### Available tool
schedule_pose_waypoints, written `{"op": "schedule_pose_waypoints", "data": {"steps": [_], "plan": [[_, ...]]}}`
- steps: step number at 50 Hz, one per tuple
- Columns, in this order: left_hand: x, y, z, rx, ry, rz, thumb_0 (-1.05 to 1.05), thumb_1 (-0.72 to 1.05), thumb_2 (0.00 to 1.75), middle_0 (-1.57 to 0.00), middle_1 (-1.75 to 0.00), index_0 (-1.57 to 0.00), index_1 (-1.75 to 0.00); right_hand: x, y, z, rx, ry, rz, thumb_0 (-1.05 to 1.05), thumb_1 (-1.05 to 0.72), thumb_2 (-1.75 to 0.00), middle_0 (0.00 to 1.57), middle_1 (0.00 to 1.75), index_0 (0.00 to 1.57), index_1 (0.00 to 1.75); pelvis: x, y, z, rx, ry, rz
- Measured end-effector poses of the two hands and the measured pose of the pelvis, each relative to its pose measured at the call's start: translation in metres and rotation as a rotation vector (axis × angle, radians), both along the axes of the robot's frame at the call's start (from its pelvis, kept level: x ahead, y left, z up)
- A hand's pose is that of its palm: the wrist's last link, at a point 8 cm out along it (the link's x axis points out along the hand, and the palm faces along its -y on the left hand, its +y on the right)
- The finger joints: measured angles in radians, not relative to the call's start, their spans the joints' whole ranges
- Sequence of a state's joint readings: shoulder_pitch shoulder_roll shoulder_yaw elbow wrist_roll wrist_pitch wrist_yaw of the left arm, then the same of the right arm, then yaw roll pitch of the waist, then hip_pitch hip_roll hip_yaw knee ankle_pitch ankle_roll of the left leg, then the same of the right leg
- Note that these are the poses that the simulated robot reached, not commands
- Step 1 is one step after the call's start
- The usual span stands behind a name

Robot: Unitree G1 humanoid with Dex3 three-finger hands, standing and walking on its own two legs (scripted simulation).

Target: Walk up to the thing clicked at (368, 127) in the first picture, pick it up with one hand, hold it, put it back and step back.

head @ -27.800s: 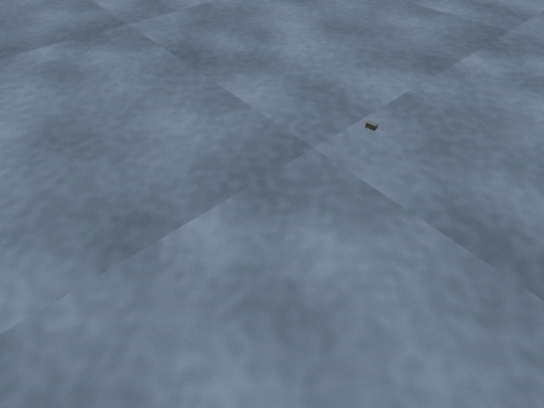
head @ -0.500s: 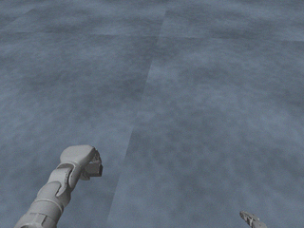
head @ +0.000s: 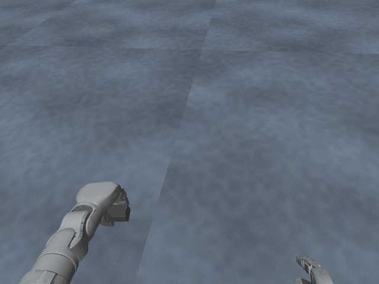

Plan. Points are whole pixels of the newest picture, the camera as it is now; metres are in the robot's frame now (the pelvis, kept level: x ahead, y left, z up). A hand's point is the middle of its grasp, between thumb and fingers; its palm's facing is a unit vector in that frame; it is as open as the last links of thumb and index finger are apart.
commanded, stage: hold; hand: left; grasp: from above
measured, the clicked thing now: (114, 213) +0.31 +0.22 -0.07
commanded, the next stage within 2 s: crouch in 0.62 s
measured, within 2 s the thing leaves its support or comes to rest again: neither
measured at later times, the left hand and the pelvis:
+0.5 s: hand (104, 214) +0.29 +0.23 -0.03, palm faces -0.44 -0.04 -0.90, open 6.2 cm; pelvis +0.00 +0.00 +0.00, yaw +0 degrees
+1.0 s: hand (109, 220) +0.30 +0.23 -0.07, palm faces -0.45 -0.03 -0.89, open 6.2 cm; pelvis +0.01 +0.00 +0.00, yaw +1 degrees
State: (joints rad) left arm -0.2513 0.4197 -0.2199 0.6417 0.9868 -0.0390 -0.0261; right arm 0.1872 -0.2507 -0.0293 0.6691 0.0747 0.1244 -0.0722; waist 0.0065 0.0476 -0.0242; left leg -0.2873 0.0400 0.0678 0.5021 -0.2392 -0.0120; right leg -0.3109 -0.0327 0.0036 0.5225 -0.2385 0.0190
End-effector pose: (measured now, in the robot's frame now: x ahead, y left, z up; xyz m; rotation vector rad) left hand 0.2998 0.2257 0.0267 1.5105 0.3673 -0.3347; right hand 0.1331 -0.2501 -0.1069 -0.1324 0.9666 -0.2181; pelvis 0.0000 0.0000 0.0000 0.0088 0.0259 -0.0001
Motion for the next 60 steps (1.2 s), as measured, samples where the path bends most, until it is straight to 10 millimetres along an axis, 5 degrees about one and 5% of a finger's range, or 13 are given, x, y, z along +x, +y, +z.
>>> {"op": "schedule_pose_waypoints", "data": {"steps": [30,43,53,60], "plan": [[0.004,0.001,0.002,-0.009,-0.004,-0.005,-0.01,0.55,0.0,-1.09,0.0,-1.11,0.0,0.008,0.004,0.002,0.002,0.007,0.001,0.01,-0.9,-0.9,0.2,0.3,0.2,0.29,0.007,0.002,0.003,-0.001,-0.005,-0.002],[0.002,0.001,-0.012,-0.013,0.02,-0.008,-0.01,0.55,0.0,-1.09,0.0,-1.12,0.0,0.017,0.005,0.004,0.004,0.009,0.006,0.01,-0.9,-0.9,0.2,0.3,0.2,0.29,0.013,0.003,0.003,-0.002,0.007,0.003],[0.004,0.002,-0.059,0.02,0.029,-0.012,-0.01,0.55,0.0,-1.09,0.0,-1.12,0.0,0.004,-0.003,-0.008,-0.03,0.073,0.02,0.01,-0.89,-0.9,0.2,0.3,0.2,0.29,0.006,0.002,-0.01,-0.006,0.085,0.022],[0.02,-0.001,-0.119,0.054,0.004,-0.046,-0.01,0.54,0.0,-1.09,0.0,-1.13,0.0,-0.032,-0.019,-0.047,-0.092,0.154,0.011,0.01,-0.9,-0.89,0.2,0.3,0.2,0.29,-0.01,0.004,-0.052,-0.023,0.227,0.027]]}}
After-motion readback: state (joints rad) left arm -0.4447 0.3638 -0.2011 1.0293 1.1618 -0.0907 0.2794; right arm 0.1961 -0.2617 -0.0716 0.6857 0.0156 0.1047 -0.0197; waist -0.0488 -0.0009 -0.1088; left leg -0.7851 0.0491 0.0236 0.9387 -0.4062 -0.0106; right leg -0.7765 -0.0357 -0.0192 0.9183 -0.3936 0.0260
